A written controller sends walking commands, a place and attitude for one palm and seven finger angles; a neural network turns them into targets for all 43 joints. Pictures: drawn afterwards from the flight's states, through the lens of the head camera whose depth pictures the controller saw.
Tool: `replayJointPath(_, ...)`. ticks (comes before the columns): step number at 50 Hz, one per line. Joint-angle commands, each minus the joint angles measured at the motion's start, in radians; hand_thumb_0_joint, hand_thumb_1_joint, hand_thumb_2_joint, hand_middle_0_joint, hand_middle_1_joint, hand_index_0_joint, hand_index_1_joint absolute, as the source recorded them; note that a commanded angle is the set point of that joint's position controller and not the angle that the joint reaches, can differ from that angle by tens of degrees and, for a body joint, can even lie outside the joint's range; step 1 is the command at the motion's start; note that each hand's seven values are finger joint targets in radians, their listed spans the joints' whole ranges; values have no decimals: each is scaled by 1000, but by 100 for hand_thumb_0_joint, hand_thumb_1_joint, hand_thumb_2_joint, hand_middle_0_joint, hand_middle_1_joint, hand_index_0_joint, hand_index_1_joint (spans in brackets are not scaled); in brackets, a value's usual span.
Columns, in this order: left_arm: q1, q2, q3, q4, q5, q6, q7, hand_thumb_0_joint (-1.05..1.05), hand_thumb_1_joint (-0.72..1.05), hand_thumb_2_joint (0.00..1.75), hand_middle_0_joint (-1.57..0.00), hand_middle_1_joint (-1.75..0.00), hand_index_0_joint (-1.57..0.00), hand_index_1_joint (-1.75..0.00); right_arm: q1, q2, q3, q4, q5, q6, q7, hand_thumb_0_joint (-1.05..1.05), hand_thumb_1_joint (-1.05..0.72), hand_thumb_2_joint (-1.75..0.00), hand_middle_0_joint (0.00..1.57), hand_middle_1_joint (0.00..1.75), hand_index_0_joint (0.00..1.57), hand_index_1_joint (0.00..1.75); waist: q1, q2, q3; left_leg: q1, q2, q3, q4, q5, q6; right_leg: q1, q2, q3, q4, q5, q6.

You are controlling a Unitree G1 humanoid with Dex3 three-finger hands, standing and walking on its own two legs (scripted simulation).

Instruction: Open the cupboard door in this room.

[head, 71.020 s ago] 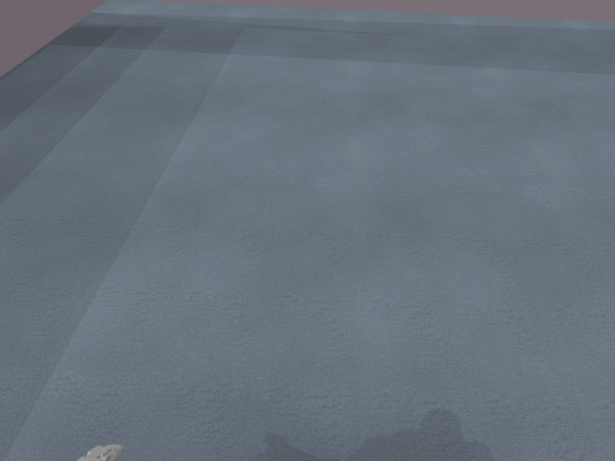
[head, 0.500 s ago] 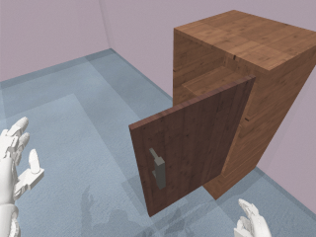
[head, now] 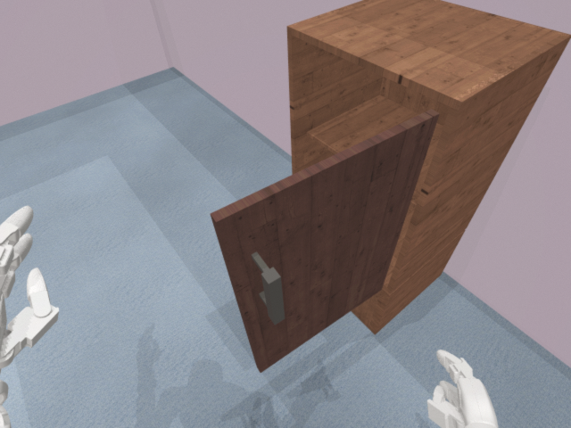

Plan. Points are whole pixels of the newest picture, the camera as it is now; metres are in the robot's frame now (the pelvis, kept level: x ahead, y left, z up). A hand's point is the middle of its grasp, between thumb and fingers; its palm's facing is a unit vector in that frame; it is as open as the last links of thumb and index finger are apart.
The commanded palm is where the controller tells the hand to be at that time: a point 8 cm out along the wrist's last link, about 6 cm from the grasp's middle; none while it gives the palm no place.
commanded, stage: step back with the hand held close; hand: left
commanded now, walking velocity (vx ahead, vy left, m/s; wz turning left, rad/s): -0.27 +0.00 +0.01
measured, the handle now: (267, 288) +0.33 +0.06 -0.02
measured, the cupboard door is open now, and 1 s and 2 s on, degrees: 85 85 85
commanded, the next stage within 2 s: stop stepping back and stand still in 1.00 s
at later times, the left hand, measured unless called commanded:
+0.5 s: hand out of the picture +0.12 +0.29 +0.15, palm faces +0.44 -0.74 -0.50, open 7.4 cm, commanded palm +0.05 +0.33 +0.17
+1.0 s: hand out of the picture +0.04 +0.30 +0.17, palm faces +0.50 -0.76 -0.41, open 7.4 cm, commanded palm -0.02 +0.33 +0.17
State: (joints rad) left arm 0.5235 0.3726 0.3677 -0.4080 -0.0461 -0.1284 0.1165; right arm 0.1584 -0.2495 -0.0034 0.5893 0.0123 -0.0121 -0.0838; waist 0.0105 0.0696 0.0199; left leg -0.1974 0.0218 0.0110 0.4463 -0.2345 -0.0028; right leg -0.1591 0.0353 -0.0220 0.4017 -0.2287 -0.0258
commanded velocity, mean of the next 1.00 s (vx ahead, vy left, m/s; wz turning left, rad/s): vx -0.33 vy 0.00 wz -0.04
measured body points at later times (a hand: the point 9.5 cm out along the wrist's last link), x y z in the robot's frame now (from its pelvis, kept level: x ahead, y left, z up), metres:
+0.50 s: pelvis -0.08 +0.02 -0.01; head -0.06 +0.03 +0.44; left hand +0.09 +0.33 +0.18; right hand +0.09 -0.21 -0.10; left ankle +0.00 +0.12 -0.74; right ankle -0.01 -0.10 -0.74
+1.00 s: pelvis -0.15 +0.02 +0.00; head -0.12 +0.06 +0.44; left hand +0.01 +0.34 +0.19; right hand +0.04 -0.18 -0.08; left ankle -0.05 +0.13 -0.74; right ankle -0.25 -0.12 -0.67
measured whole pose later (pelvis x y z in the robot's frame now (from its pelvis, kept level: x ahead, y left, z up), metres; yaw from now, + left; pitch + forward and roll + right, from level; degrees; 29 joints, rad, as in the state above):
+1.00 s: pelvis -0.15 +0.02 +0.00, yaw +2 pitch +3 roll -4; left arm 0.51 0.42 0.45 -0.60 -0.04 -0.20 0.18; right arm 0.15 -0.15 0.00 0.65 -0.02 -0.13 -0.05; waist 0.03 -0.01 0.01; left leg -0.45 0.07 0.02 0.46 -0.07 0.03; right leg -0.34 0.08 0.03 0.97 -0.51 0.02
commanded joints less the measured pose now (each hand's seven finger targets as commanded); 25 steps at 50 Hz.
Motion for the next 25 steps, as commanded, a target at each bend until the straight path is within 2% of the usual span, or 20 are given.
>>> replayJointPath(1, 21, 228, 165, -233, -6, -64, 34, 0, 90, 90, -20, -30, -20, -30, -95, -92, -47, -178, 0, -25, -19, 0, -90, -90, 20, 30, 20, 30, 2, -49, -187, 55, 45, -22, -5, 388, 28, 39, -99, 53, 3, 442, 28)
replayJointPath(3, 25, 235, 172, -255, -7, -66, 39, 0, 90, 90, -20, -30, -20, -30, -93, -90, -50, -186, 3, -19, -21, 0, -90, -90, 20, 30, 20, 30, -1, -61, -188, 33, 47, -22, -2, 374, 28, 34, -97, 57, 12, 441, 30)
replayJointPath(4, 34, 250, 186, -253, -8, -66, 44, 0, 90, 90, -20, -30, -20, -30, -99, -94, -52, -182, 2, -17, -24, 0, -90, -90, 20, 30, 20, 30, 2, -34, -190, 17, 46, -30, -9, 362, 28, 41, -101, 56, 17, 429, 27)
replayJointPath(8, 48, 235, 173, -263, -6, -69, 51, 0, 90, 90, -20, -30, -20, -30, -86, -94, -52, -191, 4, -17, -23, 0, -90, -90, 20, 30, 20, 30, -3, -32, -158, -56, 52, -46, -21, 242, 33, 11, -90, 73, 12, 298, 29)
replayJointPath(9, 47, 238, 174, -274, -4, -73, 54, 0, 90, 90, -20, -30, -20, -30, -88, -100, -54, -186, 3, -20, -24, 0, -90, -90, 20, 30, 20, 30, -2, -11, -153, -74, 54, -53, -32, 202, 35, 15, -89, 70, 9, 263, 27)
replayJointPath(13, 30, 225, 162, -287, 6, -87, 61, 0, 90, 90, -20, -30, -20, -30, -75, -104, -51, -190, 2, -35, -22, 0, -90, -90, 20, 30, 20, 30, -11, -13, -90, -189, 55, -73, -59, -59, 47, -21, -81, 99, -15, 56, 25)
replayJointPath(14, 21, 239, 174, -293, 11, -94, 66, 0, 90, 90, -20, -30, -20, -30, -75, -110, -52, -182, -1, -40, -24, 0, -90, -90, 20, 30, 20, 30, -11, 7, -80, -217, 57, -87, -74, -122, 51, -17, -80, 95, -19, 8, 23)
replayJointPath(16, 16, 223, 166, -288, 18, -103, 70, 0, 90, 90, -20, -30, -20, -30, -66, -109, -50, -184, -1, -51, -24, 0, -90, -90, 20, 30, 20, 30, -15, -3, -61, -265, 66, -104, -86, -220, 58, -28, -71, 96, -16, -88, 26)
replayJointPath(19, 10, 231, 182, -287, 29, -115, 77, 0, 90, 90, -20, -30, -20, -30, -64, -117, -51, -176, -8, -68, -28, 0, -90, -90, 20, 30, 20, 30, -13, 26, -58, -356, 91, -141, -123, -316, 74, 20, -51, 89, 34, -126, 30)
replayJointPath(20, 2, 214, 174, -289, 32, -117, 77, 0, 90, 90, -20, -30, -20, -30, -59, -115, -48, -178, -11, -73, -29, 0, -90, -90, 20, 30, 20, 30, -15, 36, -51, -406, 107, -156, -150, -357, 81, 49, -39, 81, 72, -130, 34)
replayJointPath(22, -22, 216, 180, -308, 40, -124, 77, 0, 90, 90, -20, -30, -20, -30, -60, -115, -49, -181, -11, -87, -28, 0, -90, -90, 20, 30, 20, 30, -11, 63, -59, -476, 126, -181, -175, -404, 95, 107, -16, 74, 148, -81, 38)
replayJointPath(24, -18, 234, 203, -316, 43, -130, 77, 0, 90, 90, -20, -30, -20, -30, -57, -116, -51, -173, -14, -102, -28, 0, -90, -90, 20, 30, 20, 30, -7, 85, -87, -494, 140, -202, -189, -416, 103, 150, 2, 70, 206, -11, 38)
replayJointPath(25, -20, 217, 195, -324, 44, -133, 74, 0, 90, 90, -20, -30, -20, -30, -56, -111, -49, -174, -16, -109, -25, 0, -90, -90, 20, 30, 20, 30, -7, 95, -90, -528, 149, -209, -195, -442, 111, 176, 8, 73, 239, -2, 39)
